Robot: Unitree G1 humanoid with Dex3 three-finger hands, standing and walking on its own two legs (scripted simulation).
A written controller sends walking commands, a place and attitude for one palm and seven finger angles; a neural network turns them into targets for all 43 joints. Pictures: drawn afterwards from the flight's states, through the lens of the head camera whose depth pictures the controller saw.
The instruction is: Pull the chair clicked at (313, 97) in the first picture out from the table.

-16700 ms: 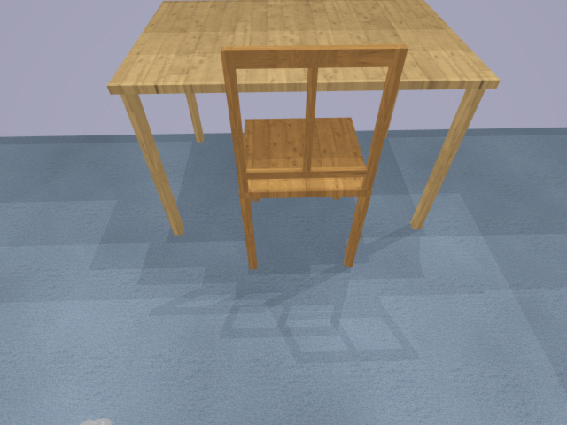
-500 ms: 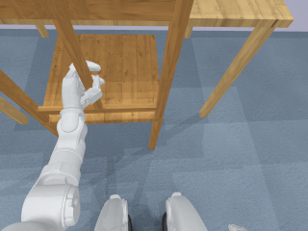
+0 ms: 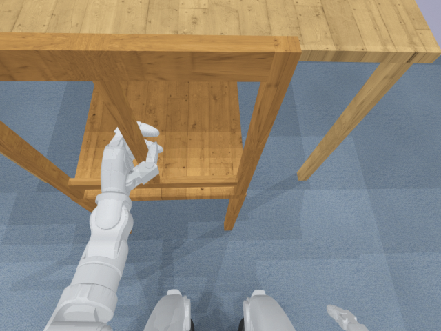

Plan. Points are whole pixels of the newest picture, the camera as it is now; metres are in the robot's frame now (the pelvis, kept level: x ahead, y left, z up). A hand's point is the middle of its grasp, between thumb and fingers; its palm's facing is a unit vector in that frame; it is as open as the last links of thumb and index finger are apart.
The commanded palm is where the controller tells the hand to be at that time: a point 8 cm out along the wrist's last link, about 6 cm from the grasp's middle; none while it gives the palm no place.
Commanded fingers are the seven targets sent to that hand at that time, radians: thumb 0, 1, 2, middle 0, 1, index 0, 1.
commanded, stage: step backward, pulling the chair out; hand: left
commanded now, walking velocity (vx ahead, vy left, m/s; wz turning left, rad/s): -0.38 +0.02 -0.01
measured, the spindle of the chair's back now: (137, 144) +0.43 +0.14 +0.03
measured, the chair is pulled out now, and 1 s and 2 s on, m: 0.02 0.04 0.13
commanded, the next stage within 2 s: none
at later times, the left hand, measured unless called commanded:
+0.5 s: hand (149, 160) +0.40 +0.12 +0.02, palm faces -0.04 -0.99 -0.12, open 5.4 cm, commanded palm +0.38 +0.17 +0.01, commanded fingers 0.00 0.90 0.90 -0.50 -1.45 -0.50 -1.45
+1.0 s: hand (150, 166) +0.39 +0.12 +0.02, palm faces -0.04 -0.99 -0.13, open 5.4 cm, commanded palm +0.37 +0.17 +0.02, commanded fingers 0.00 0.90 0.90 -0.50 -1.45 -0.50 -1.45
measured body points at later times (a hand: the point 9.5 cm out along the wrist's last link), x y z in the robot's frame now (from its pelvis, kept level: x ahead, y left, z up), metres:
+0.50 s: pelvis +0.02 +0.01 +0.09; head +0.14 +0.00 +0.53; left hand +0.40 +0.18 +0.03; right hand +0.07 -0.25 -0.04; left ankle -0.03 +0.10 -0.63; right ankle -0.04 -0.12 -0.63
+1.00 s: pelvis +0.02 +0.02 +0.09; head +0.13 +0.01 +0.53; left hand +0.39 +0.17 +0.03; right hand +0.08 -0.25 -0.04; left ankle +0.01 +0.14 -0.63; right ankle -0.02 -0.11 -0.64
